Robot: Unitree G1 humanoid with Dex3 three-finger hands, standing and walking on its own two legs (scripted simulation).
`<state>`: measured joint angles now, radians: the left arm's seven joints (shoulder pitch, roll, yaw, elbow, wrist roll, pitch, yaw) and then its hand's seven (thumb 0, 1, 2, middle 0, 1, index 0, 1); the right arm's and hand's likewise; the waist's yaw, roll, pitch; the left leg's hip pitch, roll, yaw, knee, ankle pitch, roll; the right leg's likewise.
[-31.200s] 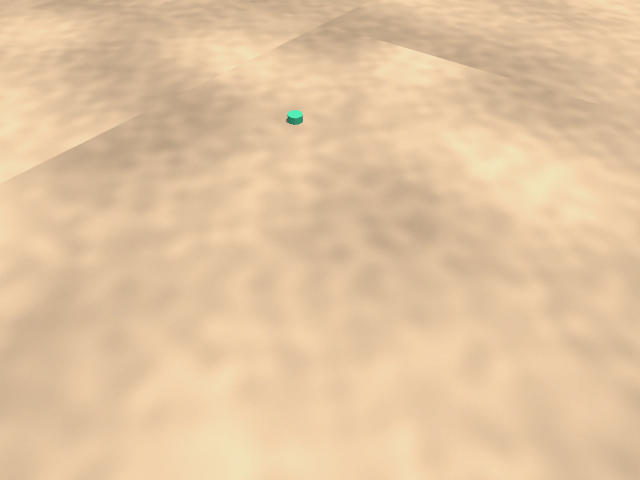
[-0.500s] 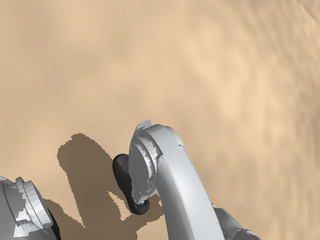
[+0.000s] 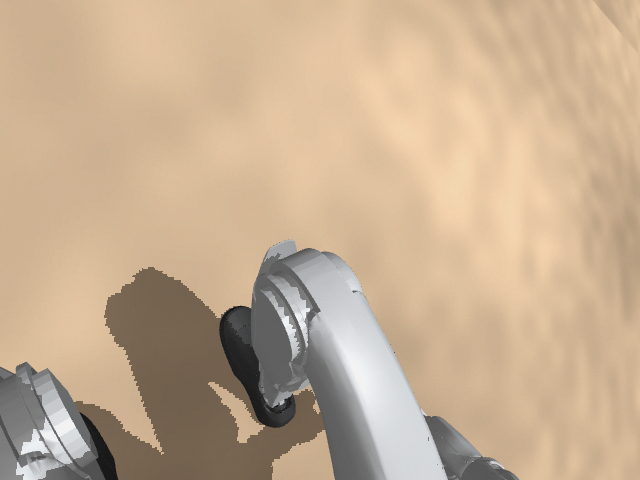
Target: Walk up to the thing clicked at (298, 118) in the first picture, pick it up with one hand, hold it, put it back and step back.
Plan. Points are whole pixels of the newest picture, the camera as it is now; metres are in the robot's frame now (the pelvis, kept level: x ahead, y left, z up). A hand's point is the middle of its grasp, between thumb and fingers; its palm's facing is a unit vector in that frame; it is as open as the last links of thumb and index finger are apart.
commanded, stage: open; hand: left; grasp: from above
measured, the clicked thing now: out of the picture +0.48 +0.37 -0.28
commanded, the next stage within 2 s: withdraw in 0.86 s
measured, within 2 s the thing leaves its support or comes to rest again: neither
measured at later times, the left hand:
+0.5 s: hand out of the picture +0.48 +0.37 -0.24, palm faces -0.44 -0.16 -0.88, open 13.5 cm
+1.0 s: hand out of the picture +0.48 +0.37 -0.24, palm faces -0.43 -0.16 -0.89, open 14.1 cm
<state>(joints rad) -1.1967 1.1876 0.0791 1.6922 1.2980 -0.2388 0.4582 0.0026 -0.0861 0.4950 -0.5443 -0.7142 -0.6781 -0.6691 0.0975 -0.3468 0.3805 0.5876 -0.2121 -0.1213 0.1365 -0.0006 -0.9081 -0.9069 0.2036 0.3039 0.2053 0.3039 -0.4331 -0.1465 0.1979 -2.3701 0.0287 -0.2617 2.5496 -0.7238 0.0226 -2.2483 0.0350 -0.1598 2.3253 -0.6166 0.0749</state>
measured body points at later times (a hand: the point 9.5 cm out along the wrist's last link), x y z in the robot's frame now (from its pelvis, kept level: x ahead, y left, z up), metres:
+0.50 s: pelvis +0.00 +0.00 +0.00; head +0.29 +0.14 +0.31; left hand +0.50 +0.37 -0.18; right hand +0.05 -0.25 -0.05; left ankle +0.06 +0.12 -0.27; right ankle +0.13 -0.13 -0.27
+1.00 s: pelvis +0.00 +0.00 +0.00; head +0.29 +0.14 +0.31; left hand +0.50 +0.37 -0.19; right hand +0.05 -0.25 -0.05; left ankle +0.06 +0.12 -0.27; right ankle +0.13 -0.13 -0.27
